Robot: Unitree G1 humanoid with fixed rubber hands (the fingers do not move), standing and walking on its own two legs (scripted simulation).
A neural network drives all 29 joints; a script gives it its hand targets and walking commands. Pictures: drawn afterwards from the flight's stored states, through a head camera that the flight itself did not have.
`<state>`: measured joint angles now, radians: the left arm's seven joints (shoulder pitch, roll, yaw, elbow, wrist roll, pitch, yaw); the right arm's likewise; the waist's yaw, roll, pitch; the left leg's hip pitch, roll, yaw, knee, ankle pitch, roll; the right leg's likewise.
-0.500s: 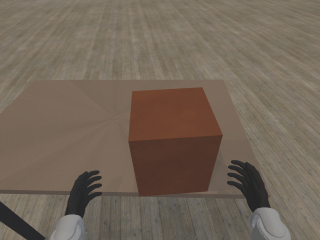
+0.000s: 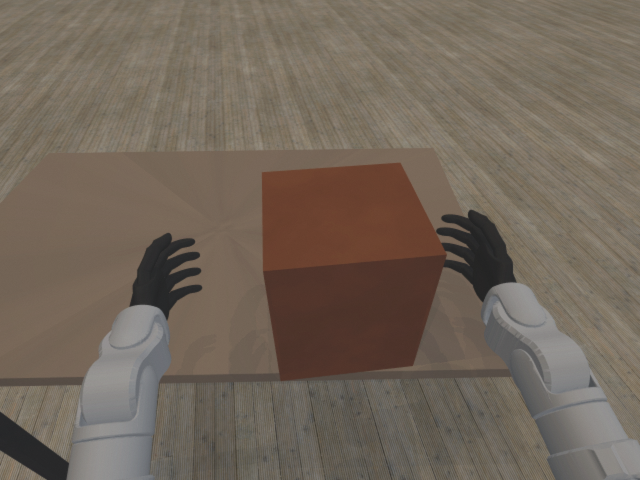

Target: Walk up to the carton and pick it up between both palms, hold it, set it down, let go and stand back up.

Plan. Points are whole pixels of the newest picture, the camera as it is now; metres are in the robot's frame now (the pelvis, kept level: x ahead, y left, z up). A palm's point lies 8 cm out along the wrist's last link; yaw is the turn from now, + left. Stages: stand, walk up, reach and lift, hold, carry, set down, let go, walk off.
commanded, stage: reach and lift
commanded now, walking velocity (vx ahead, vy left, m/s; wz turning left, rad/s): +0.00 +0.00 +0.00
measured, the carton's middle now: (340, 272) +0.42 +0.00 +0.04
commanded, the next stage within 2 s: none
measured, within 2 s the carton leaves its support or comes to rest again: neither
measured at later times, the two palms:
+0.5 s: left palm (159, 225) +0.37 +0.22 +0.18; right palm (504, 203) +0.39 -0.20 +0.19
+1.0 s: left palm (165, 175) +0.42 +0.21 +0.22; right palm (500, 147) +0.44 -0.19 +0.24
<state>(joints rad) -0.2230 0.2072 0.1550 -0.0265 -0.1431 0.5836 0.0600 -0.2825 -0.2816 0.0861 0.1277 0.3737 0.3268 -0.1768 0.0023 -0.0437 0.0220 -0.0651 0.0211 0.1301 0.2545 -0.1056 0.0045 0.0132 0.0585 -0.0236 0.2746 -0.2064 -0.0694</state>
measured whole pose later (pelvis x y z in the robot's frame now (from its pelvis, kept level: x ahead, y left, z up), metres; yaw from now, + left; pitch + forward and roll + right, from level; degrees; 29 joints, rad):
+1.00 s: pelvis -0.01 +0.01 +0.00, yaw +2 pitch +7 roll -1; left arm -1.03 0.32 0.06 0.87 -0.23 0.49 0.06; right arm -1.16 -0.43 0.11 1.09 0.40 0.39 -0.05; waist -0.01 0.00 -0.16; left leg -0.33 0.02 0.10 0.30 -0.08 0.03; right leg -0.22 0.06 -0.06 0.27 -0.16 -0.05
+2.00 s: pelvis -0.02 +0.01 -0.01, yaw +0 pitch +14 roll -1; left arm -0.88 0.09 0.08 1.08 -0.10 -0.07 0.16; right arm -0.98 -0.31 0.02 1.27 0.26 -0.06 -0.03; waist 0.05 0.03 -0.20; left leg -0.53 0.05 0.12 0.35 -0.08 0.02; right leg -0.42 0.08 -0.04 0.32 -0.15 -0.06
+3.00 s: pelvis -0.02 +0.00 -0.01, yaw +1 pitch +13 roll +0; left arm -0.91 0.02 0.33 1.13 0.11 -0.15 0.20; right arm -0.99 -0.14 -0.20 1.16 0.05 0.00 -0.11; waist 0.01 0.01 -0.17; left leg -0.49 0.04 0.10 0.31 -0.05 0.01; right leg -0.40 0.08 -0.05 0.31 -0.15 -0.07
